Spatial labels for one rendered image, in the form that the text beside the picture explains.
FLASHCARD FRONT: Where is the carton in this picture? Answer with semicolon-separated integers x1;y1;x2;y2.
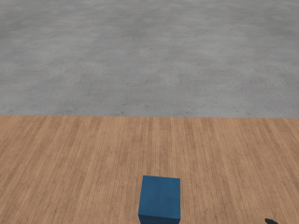
138;175;181;224

